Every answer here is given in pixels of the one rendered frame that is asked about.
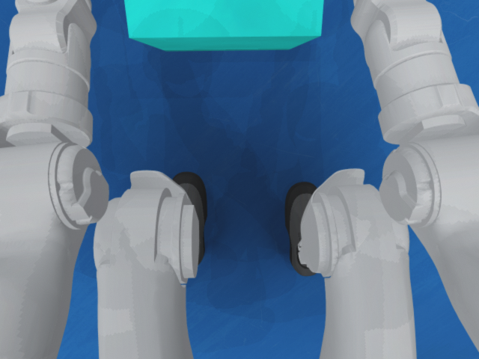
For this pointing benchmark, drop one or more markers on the left robot upper arm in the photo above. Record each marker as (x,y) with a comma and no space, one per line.
(49,194)

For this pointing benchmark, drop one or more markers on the right robot upper arm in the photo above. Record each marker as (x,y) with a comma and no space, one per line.
(433,186)

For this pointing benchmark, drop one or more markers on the right robot thigh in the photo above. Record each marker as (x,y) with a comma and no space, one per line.
(369,308)

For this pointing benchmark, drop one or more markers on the left robot forearm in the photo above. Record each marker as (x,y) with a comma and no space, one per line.
(48,74)

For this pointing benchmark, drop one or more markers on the carton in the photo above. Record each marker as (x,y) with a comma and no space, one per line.
(224,25)

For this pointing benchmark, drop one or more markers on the right robot forearm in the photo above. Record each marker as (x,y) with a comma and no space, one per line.
(411,67)

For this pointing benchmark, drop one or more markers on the left robot shin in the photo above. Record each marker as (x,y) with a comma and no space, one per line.
(103,230)

